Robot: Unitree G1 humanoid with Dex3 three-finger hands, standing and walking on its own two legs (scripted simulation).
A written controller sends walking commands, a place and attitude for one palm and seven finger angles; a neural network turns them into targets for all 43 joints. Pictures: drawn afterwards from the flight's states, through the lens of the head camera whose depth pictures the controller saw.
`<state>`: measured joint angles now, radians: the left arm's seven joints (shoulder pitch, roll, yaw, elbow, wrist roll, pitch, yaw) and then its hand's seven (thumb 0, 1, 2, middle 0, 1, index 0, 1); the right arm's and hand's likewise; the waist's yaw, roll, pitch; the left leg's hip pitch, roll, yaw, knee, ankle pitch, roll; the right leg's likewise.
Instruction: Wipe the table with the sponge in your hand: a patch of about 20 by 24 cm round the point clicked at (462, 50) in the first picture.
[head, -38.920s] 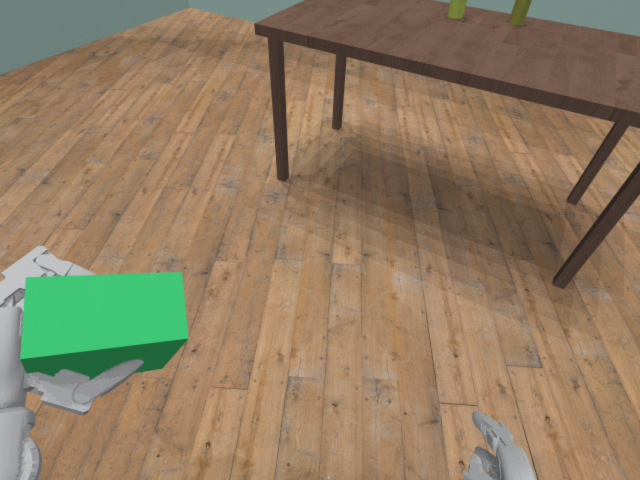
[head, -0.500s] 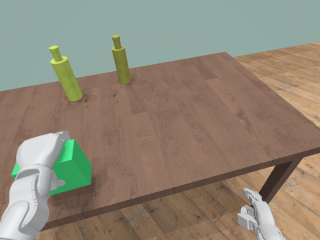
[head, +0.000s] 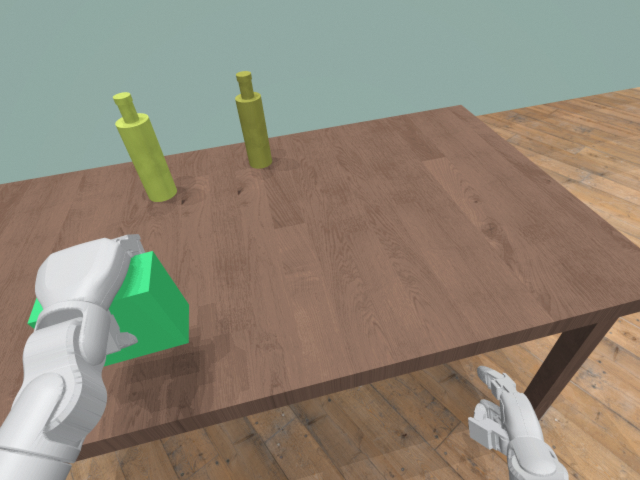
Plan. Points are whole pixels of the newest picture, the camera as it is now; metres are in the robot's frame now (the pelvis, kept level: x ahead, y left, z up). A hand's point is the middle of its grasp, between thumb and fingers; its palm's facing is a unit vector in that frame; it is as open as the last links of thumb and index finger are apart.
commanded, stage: lift the sponge slowly off the table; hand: left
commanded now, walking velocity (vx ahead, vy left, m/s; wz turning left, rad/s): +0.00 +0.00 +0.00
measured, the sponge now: (127, 320) +0.25 +0.30 +0.09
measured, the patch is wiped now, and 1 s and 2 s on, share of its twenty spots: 1.00 1.00 1.00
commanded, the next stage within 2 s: bring the sponge back beside the body in 0.38 s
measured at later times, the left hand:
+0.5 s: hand (122, 286) +0.26 +0.28 +0.15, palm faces +0.10 -0.08 -0.99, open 9.9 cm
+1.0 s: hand (108, 309) +0.23 +0.29 +0.14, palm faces +0.11 -0.09 -0.99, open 9.9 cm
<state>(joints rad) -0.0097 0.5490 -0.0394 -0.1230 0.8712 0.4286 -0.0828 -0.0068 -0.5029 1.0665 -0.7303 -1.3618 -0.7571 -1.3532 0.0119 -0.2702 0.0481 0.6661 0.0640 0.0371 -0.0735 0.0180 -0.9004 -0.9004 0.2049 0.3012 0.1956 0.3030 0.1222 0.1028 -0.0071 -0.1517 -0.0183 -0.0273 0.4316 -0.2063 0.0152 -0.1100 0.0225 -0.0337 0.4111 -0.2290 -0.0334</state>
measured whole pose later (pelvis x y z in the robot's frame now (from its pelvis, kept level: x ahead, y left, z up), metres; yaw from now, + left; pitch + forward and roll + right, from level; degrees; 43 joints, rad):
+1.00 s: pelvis +0.00 -0.01 +0.00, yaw -1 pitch -4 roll +0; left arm 0.09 0.58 0.00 -0.26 0.84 0.43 -0.11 -0.01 -0.51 1.07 -0.73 -1.36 -0.76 -1.35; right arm 0.01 -0.27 0.06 0.65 0.06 0.03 -0.07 0.02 -0.90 -0.90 0.20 0.30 0.20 0.30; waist 0.13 0.11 -0.01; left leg -0.17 0.00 -0.02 0.46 -0.22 0.00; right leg -0.13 0.04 -0.03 0.45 -0.24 -0.05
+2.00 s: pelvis -0.02 -0.01 +0.00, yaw -1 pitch -7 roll +0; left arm 0.27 0.55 0.01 -0.39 0.82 0.42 -0.05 -0.01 -0.51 1.06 -0.74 -1.35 -0.77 -1.35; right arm 0.01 -0.25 0.06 0.65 0.05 0.01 -0.06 0.02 -0.90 -0.90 0.20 0.30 0.20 0.30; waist 0.14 0.11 -0.01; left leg -0.15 0.00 -0.02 0.47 -0.21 0.00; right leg -0.11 0.04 -0.02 0.45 -0.22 -0.05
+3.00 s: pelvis -0.06 +0.02 -0.03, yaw +1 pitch +1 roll -2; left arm 0.45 0.43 0.41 -0.63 -0.05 -0.14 0.15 -0.01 -0.51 1.06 -0.74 -1.35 -0.77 -1.34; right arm 0.18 -0.22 0.02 0.55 0.00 -0.06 -0.07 0.02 -0.90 -0.90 0.21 0.30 0.20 0.30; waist 0.00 -0.01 -0.03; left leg -0.50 -0.02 -0.02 0.73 -0.26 0.05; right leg -0.46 0.02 -0.04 0.70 -0.29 0.00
